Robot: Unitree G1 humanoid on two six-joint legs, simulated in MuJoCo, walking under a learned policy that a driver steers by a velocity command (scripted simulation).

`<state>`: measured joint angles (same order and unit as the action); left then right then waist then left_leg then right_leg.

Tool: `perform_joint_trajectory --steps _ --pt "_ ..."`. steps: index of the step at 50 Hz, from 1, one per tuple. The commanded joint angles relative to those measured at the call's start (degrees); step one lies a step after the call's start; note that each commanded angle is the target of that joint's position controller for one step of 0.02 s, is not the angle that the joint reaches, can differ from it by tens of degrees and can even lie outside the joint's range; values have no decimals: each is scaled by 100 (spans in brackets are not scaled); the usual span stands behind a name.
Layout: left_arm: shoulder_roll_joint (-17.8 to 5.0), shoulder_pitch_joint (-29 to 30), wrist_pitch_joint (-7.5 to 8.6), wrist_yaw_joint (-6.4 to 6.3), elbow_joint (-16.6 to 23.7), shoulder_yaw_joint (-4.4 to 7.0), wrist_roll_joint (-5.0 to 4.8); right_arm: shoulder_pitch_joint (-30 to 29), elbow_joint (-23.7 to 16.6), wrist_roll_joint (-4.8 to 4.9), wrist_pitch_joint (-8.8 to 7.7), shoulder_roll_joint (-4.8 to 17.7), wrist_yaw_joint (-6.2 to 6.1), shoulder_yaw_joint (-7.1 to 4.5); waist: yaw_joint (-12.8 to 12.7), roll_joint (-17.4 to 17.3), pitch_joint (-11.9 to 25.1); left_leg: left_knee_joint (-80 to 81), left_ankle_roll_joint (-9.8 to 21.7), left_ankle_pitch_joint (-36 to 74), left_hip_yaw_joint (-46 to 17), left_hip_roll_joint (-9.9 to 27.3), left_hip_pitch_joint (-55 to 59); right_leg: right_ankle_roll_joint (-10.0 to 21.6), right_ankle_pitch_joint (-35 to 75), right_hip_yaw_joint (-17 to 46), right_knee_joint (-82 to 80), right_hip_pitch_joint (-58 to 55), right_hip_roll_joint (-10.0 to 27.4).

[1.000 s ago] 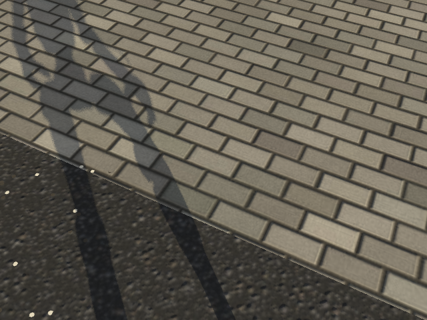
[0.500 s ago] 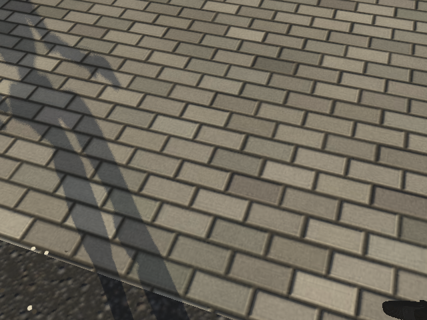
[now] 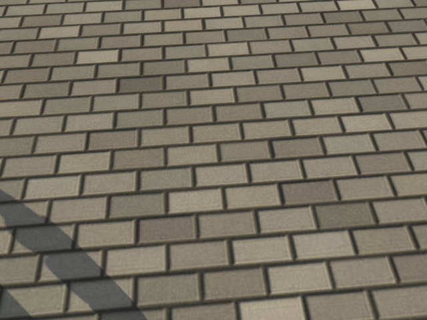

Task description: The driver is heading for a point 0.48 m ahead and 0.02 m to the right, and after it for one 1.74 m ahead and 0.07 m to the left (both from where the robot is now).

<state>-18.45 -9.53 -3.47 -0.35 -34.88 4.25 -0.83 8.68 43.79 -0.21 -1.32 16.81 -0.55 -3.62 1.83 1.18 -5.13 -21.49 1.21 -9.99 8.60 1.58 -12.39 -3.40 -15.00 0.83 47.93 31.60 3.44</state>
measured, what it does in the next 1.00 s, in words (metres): walks ahead, turning right: right foot, then left foot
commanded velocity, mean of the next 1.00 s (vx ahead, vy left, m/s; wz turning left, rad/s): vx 0.23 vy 0.00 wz -0.31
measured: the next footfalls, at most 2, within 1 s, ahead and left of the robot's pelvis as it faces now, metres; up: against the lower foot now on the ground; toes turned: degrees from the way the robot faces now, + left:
right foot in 0.12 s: +0.10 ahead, -0.14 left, +0.00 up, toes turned -6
left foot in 0.54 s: +0.16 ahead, +0.08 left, +0.00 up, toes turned -17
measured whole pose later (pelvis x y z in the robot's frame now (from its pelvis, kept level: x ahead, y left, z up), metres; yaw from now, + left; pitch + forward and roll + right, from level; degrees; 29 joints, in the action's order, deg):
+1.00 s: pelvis +0.25 -0.10 -0.02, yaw -15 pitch +2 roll +0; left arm -14.9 -1.5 4.1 1.3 -33.9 2.1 1.2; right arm 23.7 49.7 0.6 -2.0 16.7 -0.4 -2.3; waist 5.7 -0.1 -3.3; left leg -43.3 -2.0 -31.9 -4.1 0.7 -7.6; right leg 1.2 -5.5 -0.7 30.4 27.5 0.3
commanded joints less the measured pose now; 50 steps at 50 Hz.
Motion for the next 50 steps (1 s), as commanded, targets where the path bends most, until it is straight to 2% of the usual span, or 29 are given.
perform_joint_trajectory --steps 1,3,5,6,7,8,9,10,11,12,13,15,17,18,23,26,27,28,29,30,31,33,37,41,44,47,48,49,50 --pt "-432 -5 -1 91 493 134 7 -364 -376 86 -29 1075 15 -278 -86 -799 856 513 1077 1718 -709 1615 413 156 78 -141 -502 -731 24" --pt "-473 79 -28 143 590 173 7 -312 -316 165 2 1166 45 -314 -99 -805 809 236 949 1677 -709 1713 642 305 -51 -249 -1022 -856 -42" --pt "-535 -139 -18 148 542 242 19 -261 -237 249 27 1095 52 -306 -256 -682 851 -437 586 1474 -420 1501 524 553 639 -387 -2034 -1556 -260" --pt "-882 -454 -2 74 481 370 30 91 -112 171 21 896 74 -259 -308 -110 1047 -1303 184 1032 -73 1125 55 810 1968 76 -2478 -2431 -87" --pt "-1641 -695 15 -53 582 535 65 181 -334 -155 0 574 105 -129 -177 1614 1289 -3165 -397 -1784 338 323 -1655 1599 4404 2089 -2343 -3681 1372" --pt "-1463 -701 129 -15 654 440 197 -225 -467 -154 11 634 68 -127 -501 1416 1642 -4396 -575 -3030 -662 -172 -2416 2554 4248 2984 -2541 -3524 1944" --pt "-1221 -651 242 34 612 366 182 -448 -470 -9 44 857 52 -195 -569 770 1537 -4839 -532 -2737 -1066 -31 -2511 2419 4049 2482 -2604 -3375 1646" --pt "-1084 -420 310 19 556 330 109 -429 -458 60 67 825 20 -200 -399 577 1332 -4757 -468 -2288 -1157 67 -2578 2090 3634 2060 -2569 -3189 1333" --pt "-957 -201 314 0 571 293 32 -399 -392 17 86 827 -31 -211 -312 360 1226 -4489 -466 -1946 -1210 135 -2580 1847 3242 1870 -2590 -3025 1119" --pt "-916 19 284 -36 602 262 -2 -399 -401 -23 107 876 -62 -233 -208 431 1152 -4295 -498 -1678 -1218 135 -2379 1753 3112 1752 -2636 -2754 991" --pt "-921 114 254 -61 637 245 41 -348 -385 -22 115 834 -56 -226 -133 540 1176 -4246 -544 -1491 -1158 26 -2116 1746 3179 1691 -2666 -2518 880" --pt "-886 23 236 -104 611 245 40 -218 -354 31 101 732 -11 -197 -130 579 1330 -3563 -567 -1156 -1112 -53 -1911 1744 1571 1738 -2905 -2461 699" --pt "-918 -101 254 -120 577 258 -5 -453 -427 62 60 646 45 -157 -283 695 1156 -2766 -529 -994 -1136 -120 -1785 1744 -459 2055 -3204 -2290 618" --pt "-938 -89 269 -124 558 254 5 -478 -438 71 30 631 80 -145 -294 802 1076 -2468 -497 -992 -1121 -133 -1668 1733 -880 2125 -3274 -2196 629" --pt "-876 -369 337 -44 331 181 39 -438 -436 102 -196 592 230 -111 -390 798 808 -1464 -231 -940 -919 -174 -822 1642 -1512 2343 -3208 -1684 658" --pt "-649 -244 345 -13 287 68 48 186 -212 79 -326 495 245 -106 24 561 651 -443 44 -426 -826 -177 392 1322 -1938 2252 -2826 -946 286" --pt "-373 -117 373 -15 330 -21 61 667 -106 35 -358 654 206 -140 211 220 676 -148 226 -815 -1426 359 964 1058 -1923 1937 -2065 -434 -7" --pt "10 -105 440 -10 483 -121 41 1097 -6 -61 -367 1155 167 -228 176 -912 649 599 732 -2295 -3067 1334 1442 650 -1624 839 -512 549 -762" --pt "-388 204 532 -55 688 -24 -71 1288 74 -127 -385 1439 210 -334 327 -1437 145 1259 1425 -3406 -4747 2167 1232 538 -1907 669 530 1558 -755" --pt "-687 147 596 -61 600 81 -127 1075 19 -43 -418 1139 176 -252 205 -1075 -180 1251 1468 -3491 -4648 2126 1151 543 -1489 936 1093 1899 -465" --pt "-684 -19 623 -30 456 99 -88 920 -20 23 -424 905 137 -179 65 -1008 -185 1190 1276 -3090 -4128 1837 1247 524 -1057 859 1256 1991 -352" --pt "-539 47 690 30 382 84 18 850 -38 47 -398 760 84 -115 48 -883 -77 1251 1036 -2062 -3316 1495 1330 439 -289 611 1131 1961 -81" --pt "-103 453 764 96 429 -44 37 1098 46 52 -372 715 43 -73 227 -793 93 1394 938 -158 -2068 1021 1067 217 755 69 295 1305 13" --pt "140 992 827 210 525 -140 30 1367 226 68 -240 872 19 -79 405 -817 47 1085 802 1576 -1347 812 727 148 1295 -268 -1170 232 -237" --pt "-51 979 852 289 539 -53 -7 1549 352 138 -143 981 20 -108 270 -941 197 657 699 2324 -1550 1017 830 313 1430 -132 -1635 -431 -383" --pt "-527 -202 878 187 175 162 140 1242 237 184 -155 942 -12 -114 -493 -741 913 -701 293 3265 -1477 669 613 725 2454 -80 -2396 -2353 -400" --pt "-922 -909 861 94 95 246 273 1206 32 23 -203 642 -8 -10 -735 -181 1750 -1983 24 1662 -1345 317 -308 1034 4458 688 -1886 -3964 566" --pt "-1171 -1004 746 54 111 250 326 2233 94 -42 -194 47 21 192 -365 1457 2853 -4084 -372 -2857 -1186 -330 -1788 2047 5834 2404 -1624 -5586 2347" --pt "-847 -1050 633 59 165 208 250 2182 222 142 -149 699 -2 23 -628 1139 3241 -4845 -436 -3066 -1716 -255 -1825 2106 4667 2630 -2013 -5081 2238"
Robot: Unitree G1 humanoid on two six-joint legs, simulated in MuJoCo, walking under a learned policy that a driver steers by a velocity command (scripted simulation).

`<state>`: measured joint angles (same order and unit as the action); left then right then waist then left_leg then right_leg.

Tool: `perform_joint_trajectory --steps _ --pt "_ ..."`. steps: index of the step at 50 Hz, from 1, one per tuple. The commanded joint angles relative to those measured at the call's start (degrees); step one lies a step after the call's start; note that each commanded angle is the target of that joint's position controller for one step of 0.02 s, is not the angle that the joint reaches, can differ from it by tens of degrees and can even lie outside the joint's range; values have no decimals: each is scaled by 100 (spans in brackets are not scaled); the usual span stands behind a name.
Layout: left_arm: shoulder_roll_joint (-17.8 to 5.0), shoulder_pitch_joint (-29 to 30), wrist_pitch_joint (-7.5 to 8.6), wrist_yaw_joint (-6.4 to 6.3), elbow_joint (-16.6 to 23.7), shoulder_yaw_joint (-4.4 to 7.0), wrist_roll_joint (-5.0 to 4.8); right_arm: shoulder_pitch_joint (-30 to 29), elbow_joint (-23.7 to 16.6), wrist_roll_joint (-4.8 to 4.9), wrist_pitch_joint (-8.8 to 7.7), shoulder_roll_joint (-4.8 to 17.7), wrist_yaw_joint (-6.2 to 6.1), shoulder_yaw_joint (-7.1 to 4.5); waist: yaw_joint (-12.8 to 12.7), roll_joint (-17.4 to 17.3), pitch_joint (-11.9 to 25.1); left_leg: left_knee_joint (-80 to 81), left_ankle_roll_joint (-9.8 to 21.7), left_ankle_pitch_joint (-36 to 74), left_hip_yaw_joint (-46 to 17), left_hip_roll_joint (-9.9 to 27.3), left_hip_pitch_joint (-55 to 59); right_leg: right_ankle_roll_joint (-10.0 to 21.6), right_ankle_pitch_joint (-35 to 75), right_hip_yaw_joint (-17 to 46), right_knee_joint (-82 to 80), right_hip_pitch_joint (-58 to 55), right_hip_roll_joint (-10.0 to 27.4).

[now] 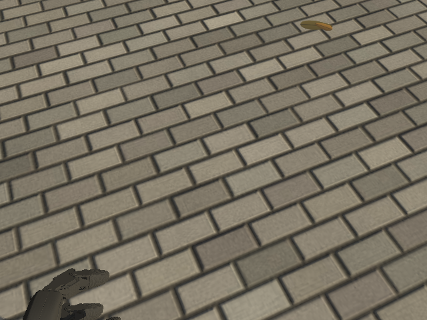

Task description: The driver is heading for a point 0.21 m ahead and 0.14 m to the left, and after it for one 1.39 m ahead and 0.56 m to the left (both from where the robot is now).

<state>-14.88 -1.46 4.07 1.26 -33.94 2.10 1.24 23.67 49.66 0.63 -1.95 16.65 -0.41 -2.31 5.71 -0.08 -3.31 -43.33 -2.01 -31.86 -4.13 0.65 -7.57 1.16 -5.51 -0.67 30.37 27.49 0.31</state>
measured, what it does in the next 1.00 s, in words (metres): walks ahead, turning left: left foot, then right foot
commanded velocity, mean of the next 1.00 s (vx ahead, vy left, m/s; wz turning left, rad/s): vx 0.27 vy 0.00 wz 0.51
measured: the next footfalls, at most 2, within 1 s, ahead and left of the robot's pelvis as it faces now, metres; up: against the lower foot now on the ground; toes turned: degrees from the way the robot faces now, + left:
left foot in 0.38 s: +0.09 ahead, +0.13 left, +0.00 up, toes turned +16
right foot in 0.88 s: +0.41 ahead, +0.00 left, +0.00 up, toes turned +33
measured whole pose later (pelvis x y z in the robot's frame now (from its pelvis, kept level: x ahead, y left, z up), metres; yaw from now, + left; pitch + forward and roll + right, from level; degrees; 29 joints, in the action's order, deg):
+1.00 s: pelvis +0.31 +0.07 +0.01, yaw +33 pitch +2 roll -2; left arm -15.9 -8.3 6.3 1.7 -46.3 3.9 0.2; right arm 20.8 40.3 1.7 -1.5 18.0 -1.6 -3.7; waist 0.9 -2.7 -0.1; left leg -64.8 1.1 -22.8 -6.5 -0.3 -22.3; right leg 0.9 -11.8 -1.4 25.2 15.9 -1.8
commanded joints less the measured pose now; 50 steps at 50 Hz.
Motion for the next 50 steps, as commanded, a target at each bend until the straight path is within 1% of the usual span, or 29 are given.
perform_joint_trajectory --steps 1,2,3,5,8,11,14,16,17,18,19,20,21,22,23,25,28,33,38,41,42,43,44,45,46,47,48,49,50 --pt "-977 -1478 -169 -113 65 339 -27 114 -505 178 -18 946 -41 -214 -967 1004 2195 -2919 -130 -594 -256 20 -2734 1444 2981 2092 -501 -4025 2204" --pt "-798 -1102 -184 -131 11 276 -88 -152 -556 148 69 821 -103 -207 -804 742 1617 -2783 -172 -246 -82 193 -2855 1286 2413 1678 -722 -3347 1927" --pt "-631 -790 -189 -128 -20 218 -106 -191 -543 76 194 751 -157 -227 -648 657 1207 -2626 -252 9 -34 318 -2656 1218 1992 1296 -969 -2605 1757" --pt "-648 -320 -147 -113 -109 245 24 7 -568 48 429 535 -226 -232 -326 856 830 -2358 -340 397 164 349 -1867 1188 1351 730 -1460 -1356 1528" --pt "-737 -97 -103 -172 -241 297 35 -197 -796 -9 529 439 -234 -245 -280 850 702 -1676 -312 792 257 434 -1698 1306 919 353 -1696 -1036 1634" --pt "-903 -23 -168 -250 -357 357 -24 -652 -1061 -36 546 444 -117 -225 -384 715 744 -909 -157 1310 319 538 -1476 1301 512 157 -1753 -1100 1756" --pt "-1063 -42 -263 -252 -477 403 -91 -881 -1248 -16 583 593 -6 -269 -434 637 717 -437 -4 1323 450 514 -1305 1224 251 78 -1648 -1291 1906" --pt "-1142 -29 -325 -235 -555 425 -172 -919 -1325 -14 596 636 52 -303 -393 586 680 98 141 1349 600 437 -1104 1063 105 -10 -1399 -1432 1928" --pt "-1168 -37 -358 -224 -604 440 -237 -793 -1283 -12 585 614 74 -319 -316 510 737 554 270 1566 764 318 -785 905 -558 -134 -1254 -1354 1840" --pt "-1062 -129 -384 -214 -669 421 -272 -611 -1193 -16 570 673 68 -370 -280 380 740 853 432 1581 853 144 -377 691 -1494 -274 -991 -1087 1660" --pt "-809 -193 -411 -197 -729 360 -252 -172 -1028 6 547 825 36 -459 -170 -15 655 1276 675 1294 604 108 104 401 -2440 -544 -244 -580 1339" --pt "-382 -113 -426 -146 -647 243 -113 292 -984 53 494 1339 -60 -588 -122 -1593 458 2238 1283 966 -1358 1341 576 -148 -3229 -1245 1987 680 573" --pt "-577 335 -343 -146 -326 307 -136 131 -1225 -67 290 1786 15 -607 -55 -1871 174 3247 2197 -721 -3693 2017 293 -203 -3330 -130 2946 2020 -157" --pt "-961 538 -237 -119 -318 412 -252 -184 -1326 -130 113 1417 50 -507 -81 -1222 3 3559 2062 -1172 -3425 1963 271 -46 -2651 408 3191 2212 137" --pt "-1085 369 -156 -97 -382 473 -291 -449 -1341 -94 8 1240 26 -448 -308 -1125 -62 3541 1793 -1016 -3030 1818 238 62 -1965 465 3030 2191 245" --pt "-1019 178 -55 -123 -615 492 -110 -649 -1376 0 -20 1020 -49 -370 -442 -781 101 3392 1440 -119 -2338 1458 375 -33 -1085 485 2626 1914 361" --pt "-792 250 50 -62 -731 450 -115 -357 -1351 -49 -97 948 -133 -340 -410 -579 315 3382 1343 1147 -1721 1140 571 -203 -116 409 1987 1530 194" --pt "-615 616 118 6 -679 358 -170 -32 -1248 24 -101 1049 -178 -406 -247 -751 152 3321 1322 1676 -1365 925 351 -470 452 430 615 989 6" --pt "-668 974 237 104 -510 287 -228 158 -1139 93 -19 1104 -163 -455 -96 -757 -50 3014 1357 1698 -1658 994 145 -462 258 452 -153 471 -49" --pt "-922 550 333 120 -586 359 -254 0 -1162 87 29 1079 -152 -459 -338 -1005 94 2647 1242 2176 -1968 1049 108 -278 -67 413 -357 -323 -102" --pt "-1000 151 362 103 -706 406 -244 -98 -1189 90 50 981 -152 -429 -557 -1021 232 2357 1142 2412 -1943 931 35 -162 -17 330 -588 -857 -126" --pt "-1177 -446 386 58 -855 495 -201 -152 -1236 54 48 787 -144 -362 -841 -931 617 1684 958 2770 -1755 618 -240 19 -2 383 -684 -1846 9" --pt "-1501 -1435 391 3 -974 580 -118 -212 -1359 -56 34 433 -124 -228 -1250 -253 1479 -4 720 2210 -1258 209 -995 387 -527 1351 -607 -3372 1001" --pt "-2005 -1954 306 12 -1152 686 -55 355 -1627 105 -44 42 -124 -118 -908 1871 2098 -1879 332 -172 -615 -597 -3016 1248 -1953 4026 -1217 -4951 2227" --pt "-1440 -1703 300 45 -1126 554 -152 384 -1446 227 -71 670 -152 -241 -937 1391 1574 -2734 287 -70 -749 -160 -3732 1236 -2898 4369 -1578 -4617 2303" --pt "-1058 -1452 277 29 -1058 447 -166 -120 -1431 199 -71 960 -147 -317 -1026 936 906 -2861 313 454 -660 51 -3853 1029 -2522 3456 -1591 -3969 2034" --pt "-886 -1220 251 23 -1053 382 -121 -337 -1409 137 -66 887 -155 -307 -934 578 596 -2754 306 900 -534 244 -3640 918 -1713 2719 -1621 -3396 1761" --pt "-710 -1115 223 19 -1101 329 -97 -566 -1452 62 -83 788 -132 -299 -892 494 334 -2526 305 1178 -524 336 -3528 900 -1073 2262 -1715 -2955 1547" --pt "-656 -1092 228 -1 -1145 292 -51 -617 -1491 72 -87 672 -84 -285 -786 609 274 -2374 322 1354 -508 429 -3299 876 -676 1898 -1818 -2667 1404"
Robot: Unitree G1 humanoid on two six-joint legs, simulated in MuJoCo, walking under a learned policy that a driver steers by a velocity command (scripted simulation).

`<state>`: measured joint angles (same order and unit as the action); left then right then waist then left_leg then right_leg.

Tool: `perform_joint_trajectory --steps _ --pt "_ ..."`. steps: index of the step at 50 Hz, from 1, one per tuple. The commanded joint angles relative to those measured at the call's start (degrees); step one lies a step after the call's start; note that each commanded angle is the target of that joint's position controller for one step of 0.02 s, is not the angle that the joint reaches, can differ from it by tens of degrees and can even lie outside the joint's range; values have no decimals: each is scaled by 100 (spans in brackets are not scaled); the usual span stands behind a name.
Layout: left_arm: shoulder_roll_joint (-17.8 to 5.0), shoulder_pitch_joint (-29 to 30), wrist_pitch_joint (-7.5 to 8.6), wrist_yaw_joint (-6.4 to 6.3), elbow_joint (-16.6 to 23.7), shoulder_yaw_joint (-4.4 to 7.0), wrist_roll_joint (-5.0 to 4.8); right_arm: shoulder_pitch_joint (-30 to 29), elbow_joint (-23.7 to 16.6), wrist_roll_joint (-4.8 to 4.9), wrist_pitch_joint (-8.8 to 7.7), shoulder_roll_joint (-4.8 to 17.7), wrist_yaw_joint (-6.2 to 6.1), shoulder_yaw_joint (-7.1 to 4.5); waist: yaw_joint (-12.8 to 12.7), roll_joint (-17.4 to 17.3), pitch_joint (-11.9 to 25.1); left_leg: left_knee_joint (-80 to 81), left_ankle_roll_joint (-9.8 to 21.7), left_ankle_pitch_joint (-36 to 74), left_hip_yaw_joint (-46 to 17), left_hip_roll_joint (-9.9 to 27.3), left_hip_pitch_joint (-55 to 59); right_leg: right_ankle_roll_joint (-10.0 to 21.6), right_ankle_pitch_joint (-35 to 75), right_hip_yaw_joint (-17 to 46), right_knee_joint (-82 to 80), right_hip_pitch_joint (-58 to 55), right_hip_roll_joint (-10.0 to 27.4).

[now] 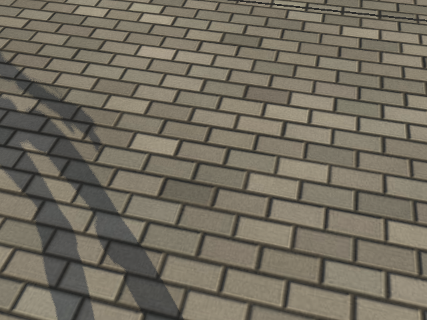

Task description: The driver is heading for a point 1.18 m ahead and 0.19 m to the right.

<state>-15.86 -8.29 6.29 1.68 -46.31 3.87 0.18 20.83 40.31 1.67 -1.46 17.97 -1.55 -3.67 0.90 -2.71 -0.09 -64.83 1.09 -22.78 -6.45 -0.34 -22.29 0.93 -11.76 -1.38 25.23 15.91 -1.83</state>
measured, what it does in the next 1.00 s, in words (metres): walks ahead: left foot, then right foot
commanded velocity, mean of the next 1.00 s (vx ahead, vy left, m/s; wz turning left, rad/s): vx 0.49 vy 0.00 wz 0.10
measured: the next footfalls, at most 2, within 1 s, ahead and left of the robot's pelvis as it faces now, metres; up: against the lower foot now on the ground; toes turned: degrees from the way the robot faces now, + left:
left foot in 0.34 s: +0.37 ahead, +0.15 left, +0.00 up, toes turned +5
right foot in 0.88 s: +0.68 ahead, -0.07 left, +0.00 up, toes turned +2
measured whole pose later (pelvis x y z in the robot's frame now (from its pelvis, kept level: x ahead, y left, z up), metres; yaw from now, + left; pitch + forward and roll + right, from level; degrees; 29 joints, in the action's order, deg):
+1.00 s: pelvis +0.58 +0.01 +0.00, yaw +4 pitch +2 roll +0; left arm -16.2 -8.9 4.8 2.1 -47.5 2.3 -0.1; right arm 18.4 46.4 1.3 -4.3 17.3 -0.2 -2.7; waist 0.3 -1.6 -2.2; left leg -65.2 1.3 -22.8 -2.3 1.2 -20.4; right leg 3.6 -9.1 -2.7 28.1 20.6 -1.9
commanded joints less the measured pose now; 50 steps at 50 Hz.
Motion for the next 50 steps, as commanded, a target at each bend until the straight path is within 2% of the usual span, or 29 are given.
perform_joint_trajectory --steps 1,5,8,11,13,15,16,17,18,19,20,21,22,23,24,27,31,34,37,41,42,43,44,45,46,47,48,49,50 --pt "-532 -427 23 -52 45 107 48 -335 -561 -10 -135 424 65 -122 -262 932 -66 -68 13 516 -210 544 -1724 935 224 1732 -1406 -1385 1534" --pt "-782 -551 53 -80 -140 143 -79 -835 -791 -105 -151 137 145 13 -216 730 -255 989 -110 883 78 595 -1944 1178 1440 1121 -1663 -1230 1584" --pt "-908 -617 -1 -102 -191 135 -127 -1396 -933 -106 -252 -5 259 117 -371 684 -323 2168 -100 1858 477 569 -1534 1025 1785 538 -1731 -1049 1330" --pt "-1044 -1058 -63 -101 -359 130 -184 -1964 -1104 -54 -300 6 346 131 -555 659 -392 2911 -24 2293 691 400 -1165 937 1873 421 -1731 -1234 1420" --pt "-1127 -1224 -139 -112 -464 139 -213 -2127 -1198 -41 -305 129 381 86 -490 686 -421 3212 123 2119 683 320 -1114 853 2256 402 -1565 -1648 1604" --pt "-1255 -1241 -216 -141 -500 161 -215 -1824 -1150 -79 -295 348 387 -23 -184 789 -140 3386 321 1821 839 85 -459 729 3693 261 -959 -1935 1640" --pt "-1273 -1171 -258 -159 -500 153 -213 -1192 -973 -98 -275 514 366 -132 228 784 248 3554 479 1925 971 -72 469 614 4477 65 -175 -1828 1515" --pt "-1174 -1174 -268 -184 -465 99 -168 -341 -711 -102 -234 754 308 -267 640 723 748 3537 638 2041 907 -35 1800 448 4377 -98 910 -1247 1278" --pt "-774 -1294 -235 -185 -265 -43 -14 559 -549 -185 -168 1211 212 -387 845 -136 1583 3398 1070 1858 -661 1202 3694 211 2325 -311 2904 310 837" --pt "-251 -1896 -120 -121 -258 -223 -11 546 -528 -175 -182 1400 248 -362 385 -1372 2378 4254 1844 844 -3376 2332 4633 36 -2061 320 4491 1767 -38" --pt "-922 -1374 -48 -69 -240 -52 -166 391 -559 -137 -210 829 272 -219 572 -762 1908 4559 1620 421 -3299 2117 4313 106 -2042 786 4958 2356 277" --pt "-1019 -892 3 -46 -53 -19 -276 -15 -562 -127 -238 710 278 -161 471 -574 1016 4695 1444 862 -2379 1914 3511 152 -1536 604 4871 2613 520" --pt "-905 -675 25 -77 -27 -41 -228 -333 -551 -145 -261 637 290 -140 292 -128 603 4815 1349 1497 -1795 1668 2770 135 -1069 510 4581 2482 736" --pt "-871 -644 0 -89 -37 -19 -145 -549 -553 -185 -291 516 314 -110 113 -65 342 4980 1306 2081 -1362 1488 2194 89 -787 501 4295 2247 878" --pt "-795 -786 -61 -82 -76 -21 -134 -667 -545 -227 -327 428 319 -88 -69 -141 324 5167 1300 2268 -1135 1382 1830 51 -591 559 4164 1917 984" --pt "-513 -784 -238 -107 -87 -81 -86 -715 -378 -151 -450 459 314 -112 -245 -121 130 5609 1399 2487 -661 1305 1320 -121 -277 485 3658 1802 1041" --pt "-447 75 -237 -79 165 -125 -11 -487 -138 -158 -447 622 227 -157 -49 5 -232 5842 1262 2429 -91 1103 1284 -261 1036 430 2214 2128 993" --pt "-373 704 -160 -3 311 -184 -43 -217 51 -119 -414 781 178 -195 190 12 -353 5865 1104 2218 217 1006 1273 -250 1849 233 1172 1764 755" --pt "-452 1121 -127 67 481 -184 -85 89 293 -76 -357 857 169 -224 311 -5 -453 5699 1058 2151 156 1247 1787 -140 1811 277 712 1835 664" --pt "-657 1020 -76 149 543 -115 -82 135 485 -45 -215 928 105 -267 110 -147 -302 5088 868 3097 68 1525 2583 174 938 213 370 1607 518" --pt "-772 634 -66 136 446 -49 -78 37 487 -52 -176 958 89 -268 -129 -217 -56 4608 772 4017 174 1419 2617 288 794 29 273 1016 341" --pt "-1007 -192 -70 90 184 90 -68 19 484 -82 -133 849 72 -217 -515 -151 479 3618 617 4629 406 1118 2395 452 843 -114 231 -133 193" --pt "-1408 -1214 -91 32 -24 217 -29 120 361 -192 -122 593 44 -88 -860 351 1354 1934 397 3413 654 789 1372 793 1035 831 468 -1846 1051" --pt "-1864 -1556 -139 32 -128 320 -25 858 252 -174 -247 -92 116 105 -462 1934 2006 -117 -69 -338 634 -321 -1064 1786 -312 3671 -131 -3785 2320" --pt "-1284 -1514 -129 48 -107 174 -137 550 334 -55 -366 422 129 19 -738 1465 1984 -840 -28 -1093 -176 -209 -1763 1760 -1255 4384 -768 -3811 2301" --pt "-1058 -1122 -116 27 -38 100 -113 -1 179 96 -439 726 155 -74 -705 1180 1133 -939 55 -647 -102 98 -2171 1489 -1148 3534 -870 -3161 2148" --pt "-928 -751 -113 12 41 67 -62 -334 97 67 -470 710 127 -56 -561 743 704 -702 82 -121 92 409 -2049 1332 -597 2879 -936 -2421 1938" --pt "-766 -491 -107 15 74 23 -19 -547 66 -43 -469 677 104 -78 -427 572 340 -352 55 229 167 590 -1870 1280 60 2415 -1072 -1740 1750" --pt "-639 -370 -83 12 91 -22 54 -470 75 -86 -425 624 105 -95 -241 677 283 -152 45 479 124 736 -1508 1234 517 2102 -1206 -1326 1601"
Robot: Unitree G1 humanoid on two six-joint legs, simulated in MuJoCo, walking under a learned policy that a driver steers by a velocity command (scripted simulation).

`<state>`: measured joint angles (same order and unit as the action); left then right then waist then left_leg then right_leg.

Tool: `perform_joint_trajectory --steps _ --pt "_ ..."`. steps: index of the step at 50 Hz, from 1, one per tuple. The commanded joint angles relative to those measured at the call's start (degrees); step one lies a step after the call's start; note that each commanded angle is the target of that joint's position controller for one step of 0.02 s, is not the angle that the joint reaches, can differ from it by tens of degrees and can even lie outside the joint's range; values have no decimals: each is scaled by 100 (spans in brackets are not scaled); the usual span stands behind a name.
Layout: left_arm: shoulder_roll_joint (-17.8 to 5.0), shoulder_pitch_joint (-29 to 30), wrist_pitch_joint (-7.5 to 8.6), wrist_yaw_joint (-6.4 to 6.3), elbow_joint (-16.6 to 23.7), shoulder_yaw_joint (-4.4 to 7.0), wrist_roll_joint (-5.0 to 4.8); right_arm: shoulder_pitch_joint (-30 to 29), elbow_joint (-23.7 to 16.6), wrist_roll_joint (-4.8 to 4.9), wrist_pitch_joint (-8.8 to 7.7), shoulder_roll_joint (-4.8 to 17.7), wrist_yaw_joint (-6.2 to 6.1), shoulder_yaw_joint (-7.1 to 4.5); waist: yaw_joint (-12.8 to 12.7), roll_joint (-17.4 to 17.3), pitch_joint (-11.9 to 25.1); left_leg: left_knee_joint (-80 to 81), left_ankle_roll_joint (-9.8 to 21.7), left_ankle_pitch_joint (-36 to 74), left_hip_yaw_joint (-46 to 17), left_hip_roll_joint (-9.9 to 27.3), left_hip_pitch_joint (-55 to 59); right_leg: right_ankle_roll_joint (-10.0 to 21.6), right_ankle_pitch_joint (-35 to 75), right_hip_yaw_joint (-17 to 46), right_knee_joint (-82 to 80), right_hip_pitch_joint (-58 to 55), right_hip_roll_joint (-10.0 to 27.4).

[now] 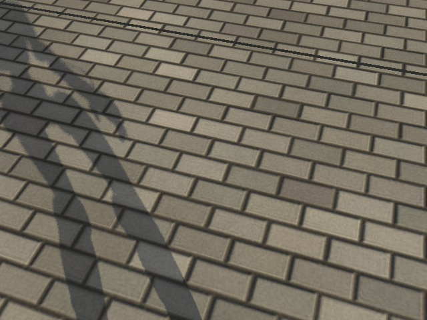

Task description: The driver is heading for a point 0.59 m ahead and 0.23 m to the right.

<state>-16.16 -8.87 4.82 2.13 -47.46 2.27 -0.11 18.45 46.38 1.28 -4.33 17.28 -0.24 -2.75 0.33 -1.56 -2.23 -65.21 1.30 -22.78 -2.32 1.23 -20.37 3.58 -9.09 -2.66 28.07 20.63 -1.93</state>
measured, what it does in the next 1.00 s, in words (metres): walks ahead, turning right: left foot, then right foot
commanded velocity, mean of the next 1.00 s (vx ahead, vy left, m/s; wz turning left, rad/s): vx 0.49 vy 0.00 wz -0.37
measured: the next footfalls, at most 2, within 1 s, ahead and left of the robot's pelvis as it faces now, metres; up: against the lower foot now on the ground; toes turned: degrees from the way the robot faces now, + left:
left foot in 0.40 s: +0.40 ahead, +0.14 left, +0.00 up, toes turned -6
right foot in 0.90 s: +0.59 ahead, -0.19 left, +0.00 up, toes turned -27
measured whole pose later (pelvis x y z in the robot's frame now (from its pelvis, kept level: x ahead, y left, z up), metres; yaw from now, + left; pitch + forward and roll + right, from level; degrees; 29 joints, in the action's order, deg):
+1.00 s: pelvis +0.51 -0.07 -0.01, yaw -26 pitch +1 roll +2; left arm -17.1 -7.1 1.6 2.0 -39.7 4.0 -0.4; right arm 12.3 49.0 1.2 -4.4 17.7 0.0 -3.8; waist 1.2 -0.2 -5.1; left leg -67.6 -2.1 -28.8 1.4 4.0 -17.4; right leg 4.7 -10.6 -2.4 34.5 25.2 -1.8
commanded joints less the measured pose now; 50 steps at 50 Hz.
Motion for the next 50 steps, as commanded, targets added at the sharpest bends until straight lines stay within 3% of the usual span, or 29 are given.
perform_joint_trajectory --steps 1,3,6,10,14,17,18,19,20,21,22,23,25,27,30,34,37,40,42,43,44,45,46,47,48,49,50 --pt "-589 -286 80 -25 192 137 91 -122 -503 -55 -85 577 -18 -171 -87 630 497 24 -9 584 -276 615 -1467 995 508 2050 -1630 -1576 1541" --pt "-669 -347 132 -37 103 159 21 -103 -502 -78 14 396 -24 -133 2 573 379 374 -111 692 -193 678 -1404 1086 906 1675 -1871 -1287 1504" --pt "-851 -513 126 -113 -17 209 2 -647 -672 -114 50 310 -34 -91 -95 443 125 1276 -253 1493 -113 714 -1761 1049 1286 1233 -2083 -1278 1407" --pt "-945 -939 44 -182 -178 223 -86 -1522 -889 -107 -49 155 34 -31 -374 398 -54 2784 -313 2621 44 437 -1465 825 1249 939 -2058 -1297 1115" --pt "-988 -1379 -82 -229 -339 245 -134 -2188 -1070 -44 -153 208 164 -29 -559 458 -174 3525 -304 2701 16 210 -1336 796 1093 1227 -1708 -1728 1314" --pt "-1070 -1382 -163 -293 -365 308 -138 -2043 -1050 -42 -225 430 206 -104 -330 628 -72 3838 -145 2217 -69 128 -877 654 1287 1542 -1255 -2032 1508" --pt "-1098 -1299 -186 -300 -345 325 -132 -1722 -965 -45 -246 529 191 -154 -119 685 81 3955 -47 2058 15 58 -354 582 1680 1541 -930 -1980 1460" --pt "-1003 -1241 -195 -296 -307 291 -105 -1023 -759 -67 -260 743 148 -271 231 614 524 4072 125 2053 102 19 712 433 2125 1370 -179 -1759 1168" --pt "-701 -1137 -183 -280 -140 180 -13 -70 -610 -172 -263 1048 93 -376 660 321 1384 3722 460 2053 -516 733 2350 236 1386 1162 1273 -885 812" --pt "-82 -1809 -90 -271 33 6 -53 444 -498 -227 -181 1553 70 -509 485 -1157 2305 4001 1253 1177 -2789 2170 4465 -175 -1175 536 3348 1244 -70" --pt "-451 -1745 -29 -257 12 72 -171 457 -493 -174 -147 1062 85 -387 549 -1371 2411 4631 1406 210 -3858 2359 4350 -207 -2462 1017 4249 1966 75" --pt "-904 -1305 -28 -259 105 215 -279 69 -524 -135 -143 701 73 -274 548 -869 1443 4783 1141 -29 -3006 2147 3595 -179 -2067 1065 4519 2316 369" --pt "-801 -879 -86 -280 200 248 -201 -547 -486 -147 -143 359 81 -174 273 -445 533 5129 913 794 -1716 1684 2202 -223 -1288 863 4186 2070 759" --pt "-565 -992 -234 -260 212 264 -182 -870 -426 -195 -199 265 91 -164 -4 -585 235 5502 838 1337 -951 1449 1406 -271 -918 856 3863 1554 974" --pt "-351 -788 -382 -245 413 240 -145 -927 -284 -194 -278 439 71 -249 -102 -358 46 5808 975 1986 -282 1482 1151 -373 -485 827 3433 1670 1055" --pt "-276 -260 -348 -116 634 198 -117 -845 -141 -188 -241 664 4 -324 29 -185 -54 5879 889 2422 587 1324 1336 -376 708 642 2118 1638 1002" --pt "-233 348 -320 -2 863 154 -106 -603 -27 -122 -164 827 -33 -375 263 -73 -199 5858 808 2464 966 1380 1598 -293 1030 324 1356 1515 896" --pt "-335 715 -349 69 1101 176 -105 -392 99 -17 -51 975 -33 -437 319 -83 -312 5607 686 2708 1127 1570 2198 -113 649 182 972 1627 814" --pt "-468 655 -375 96 1194 242 -87 -416 117 46 34 1121 -40 -484 164 -181 -184 5055 572 3997 1287 1621 2487 88 81 -68 865 1311 573" --pt "-591 372 -398 90 1168 316 -84 -466 103 82 77 1201 -47 -509 -35 -269 55 4495 504 4980 1389 1587 2530 213 -205 -258 863 830 349" --pt "-783 -341 -415 69 1001 449 -105 -567 80 117 129 1205 -48 -505 -474 -217 438 3476 377 5601 1569 1429 2344 389 -117 -435 604 -126 59" --pt "-1170 -1300 -451 -18 721 661 -95 -464 65 55 137 1015 -63 -421 -901 32 929 2024 127 5162 1655 1155 1499 598 297 -210 340 -1705 -86" --pt "-1905 -1474 -460 -141 712 795 -83 1 -193 -257 63 321 -25 -190 -473 1624 1399 -206 -315 749 1607 374 -912 1408 1093 2346 243 -3693 1488" --pt "-1764 -1327 -359 -103 1016 669 -21 1 -220 -190 -116 329 27 -98 -459 1490 2504 -1395 -432 -1552 264 -314 -1752 2206 1276 4697 -687 -4265 2443" --pt "-1287 -1145 -275 -40 1000 510 25 -588 -234 79 -183 831 64 -232 -677 658 2072 -1548 -344 -1139 -133 25 -2044 1850 2167 3764 -784 -3869 2294" --pt "-1090 -932 -215 -33 917 456 0 -705 -252 109 -204 736 43 -202 -495 552 1423 -1170 -266 -712 -27 275 -2075 1605 2830 2807 -649 -3140 2055" --pt "-871 -588 -198 -44 915 396 -50 -727 -151 -18 -180 701 -20 -206 -299 243 1009 -725 -275 -372 -2 518 -1885 1335 3071 2161 -636 -2414 1765"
